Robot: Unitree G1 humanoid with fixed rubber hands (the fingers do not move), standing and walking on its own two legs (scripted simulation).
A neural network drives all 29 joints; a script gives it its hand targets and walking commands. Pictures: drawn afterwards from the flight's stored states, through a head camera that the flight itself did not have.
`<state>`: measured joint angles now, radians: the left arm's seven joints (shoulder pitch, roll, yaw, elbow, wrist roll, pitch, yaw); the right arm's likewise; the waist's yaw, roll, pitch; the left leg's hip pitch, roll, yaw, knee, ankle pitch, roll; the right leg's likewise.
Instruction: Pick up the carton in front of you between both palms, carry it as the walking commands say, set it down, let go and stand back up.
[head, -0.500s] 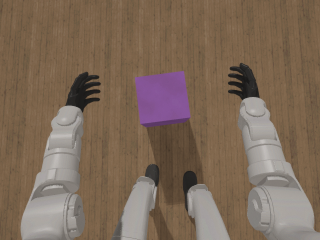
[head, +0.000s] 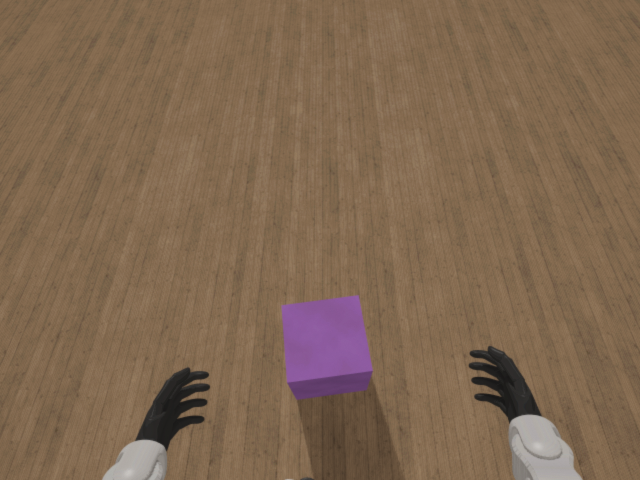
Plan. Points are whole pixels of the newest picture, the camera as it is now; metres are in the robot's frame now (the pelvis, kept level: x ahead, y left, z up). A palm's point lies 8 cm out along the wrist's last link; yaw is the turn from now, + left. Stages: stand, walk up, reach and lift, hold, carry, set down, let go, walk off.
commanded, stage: let go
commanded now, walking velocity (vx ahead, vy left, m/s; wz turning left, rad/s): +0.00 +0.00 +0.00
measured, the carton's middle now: (326, 349) +0.45 +0.06 -0.64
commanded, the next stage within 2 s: stand in 0.62 s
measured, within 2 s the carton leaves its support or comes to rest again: neither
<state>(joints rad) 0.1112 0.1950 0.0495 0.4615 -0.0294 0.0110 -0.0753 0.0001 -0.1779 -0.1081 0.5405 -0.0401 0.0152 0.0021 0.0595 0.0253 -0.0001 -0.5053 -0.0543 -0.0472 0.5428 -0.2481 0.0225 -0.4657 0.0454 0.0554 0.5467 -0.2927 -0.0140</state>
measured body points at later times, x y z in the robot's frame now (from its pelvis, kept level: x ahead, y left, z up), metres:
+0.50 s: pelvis +0.01 -0.02 +0.01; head +0.02 -0.02 +0.46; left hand +0.18 +0.21 -0.07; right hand +0.18 -0.25 -0.07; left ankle +0.00 +0.10 -0.73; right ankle -0.02 -0.11 -0.73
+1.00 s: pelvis +0.02 +0.01 +0.00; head +0.02 +0.02 +0.45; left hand +0.15 +0.29 -0.10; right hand +0.15 -0.28 -0.08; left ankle +0.00 +0.10 -0.73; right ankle -0.02 -0.11 -0.73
